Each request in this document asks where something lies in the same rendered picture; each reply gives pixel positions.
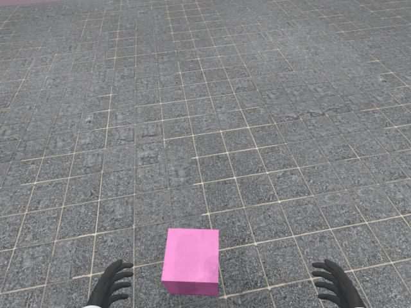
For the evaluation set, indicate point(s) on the carton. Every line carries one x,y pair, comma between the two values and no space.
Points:
191,262

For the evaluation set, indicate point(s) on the robot left hand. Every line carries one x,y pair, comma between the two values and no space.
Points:
101,295

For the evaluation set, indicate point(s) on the robot right hand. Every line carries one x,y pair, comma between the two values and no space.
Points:
346,294

